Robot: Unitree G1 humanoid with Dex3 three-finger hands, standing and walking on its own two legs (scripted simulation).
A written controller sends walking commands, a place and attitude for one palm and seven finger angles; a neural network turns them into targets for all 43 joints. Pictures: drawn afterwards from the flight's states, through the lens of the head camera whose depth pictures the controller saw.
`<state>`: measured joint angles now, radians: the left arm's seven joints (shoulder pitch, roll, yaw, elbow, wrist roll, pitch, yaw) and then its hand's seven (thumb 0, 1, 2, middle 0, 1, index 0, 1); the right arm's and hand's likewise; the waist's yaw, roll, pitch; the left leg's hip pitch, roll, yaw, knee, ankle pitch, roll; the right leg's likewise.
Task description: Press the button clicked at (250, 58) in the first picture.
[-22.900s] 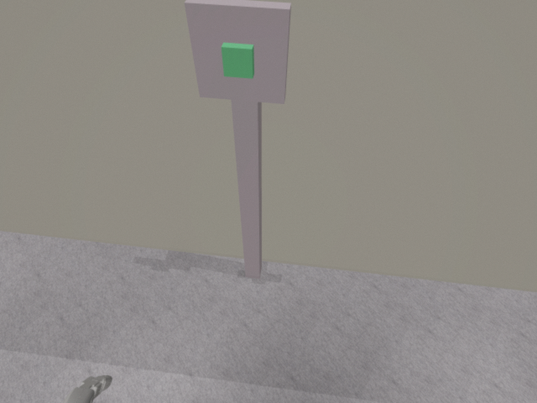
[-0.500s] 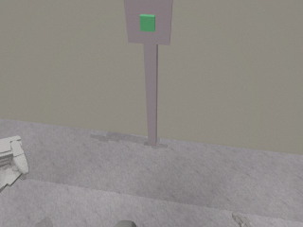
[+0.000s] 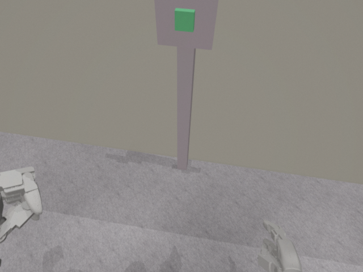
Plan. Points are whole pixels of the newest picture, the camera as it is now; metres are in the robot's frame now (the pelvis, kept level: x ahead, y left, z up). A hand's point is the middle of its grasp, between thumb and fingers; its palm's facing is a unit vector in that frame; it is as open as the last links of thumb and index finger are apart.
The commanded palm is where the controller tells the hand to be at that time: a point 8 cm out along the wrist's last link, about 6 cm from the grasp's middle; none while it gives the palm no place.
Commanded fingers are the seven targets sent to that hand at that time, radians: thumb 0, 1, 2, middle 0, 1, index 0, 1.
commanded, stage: stop stepping back and stand still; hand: left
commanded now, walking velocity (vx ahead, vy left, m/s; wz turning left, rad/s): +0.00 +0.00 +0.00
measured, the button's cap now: (184, 19) +0.75 +0.05 +0.18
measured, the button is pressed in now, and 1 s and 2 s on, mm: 0 0 0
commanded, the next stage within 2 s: let the arm hang, fingers relaxed in 0.10 s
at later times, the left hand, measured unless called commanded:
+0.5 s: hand out of the picture +0.03 +0.20 -0.17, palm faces -0.04 -0.97 -0.23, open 3.3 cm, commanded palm none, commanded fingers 0.00 0.90 0.90 -0.71 -0.86 -0.71 -0.86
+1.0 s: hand out of the picture -0.07 +0.18 -0.17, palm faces +0.05 -0.97 -0.22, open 7.1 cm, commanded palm none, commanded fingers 0.00 0.90 0.90 -0.20 -0.30 -0.20 -0.30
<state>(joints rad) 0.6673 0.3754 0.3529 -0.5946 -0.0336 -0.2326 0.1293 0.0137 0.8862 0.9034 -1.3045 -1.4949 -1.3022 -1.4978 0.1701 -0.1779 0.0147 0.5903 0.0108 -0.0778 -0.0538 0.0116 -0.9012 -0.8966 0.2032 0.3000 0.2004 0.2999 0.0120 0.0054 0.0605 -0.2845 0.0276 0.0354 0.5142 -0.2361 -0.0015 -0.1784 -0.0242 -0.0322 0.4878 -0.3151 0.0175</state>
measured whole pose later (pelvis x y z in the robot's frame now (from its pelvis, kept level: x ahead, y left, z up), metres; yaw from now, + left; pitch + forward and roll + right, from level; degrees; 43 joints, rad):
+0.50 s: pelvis -0.03 +0.01 -0.01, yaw +1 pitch -1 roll -1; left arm 0.29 0.21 -0.01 0.79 0.04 0.06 0.02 0.01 0.90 0.90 -1.01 -1.22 -1.02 -1.21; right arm 0.21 -0.26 0.01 0.88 -0.03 0.02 0.01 0.01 -0.91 -0.90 0.20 0.30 0.20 0.30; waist -0.03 -0.01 0.05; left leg -0.35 0.01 0.02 0.57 -0.21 0.01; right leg -0.25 -0.05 -0.05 0.58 -0.32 0.03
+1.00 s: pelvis -0.04 +0.01 +0.00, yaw +1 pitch -2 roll +0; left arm 0.32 0.15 0.01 1.13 0.01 0.01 0.03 0.01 0.91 0.90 -0.25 -0.36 -0.25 -0.36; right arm 0.31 -0.12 0.00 1.10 -0.02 0.03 -0.02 0.00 -0.91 -0.90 0.20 0.30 0.20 0.30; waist -0.01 0.04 0.05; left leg -0.28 0.00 0.02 0.45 -0.15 0.01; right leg -0.18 -0.05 -0.05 0.47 -0.26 0.02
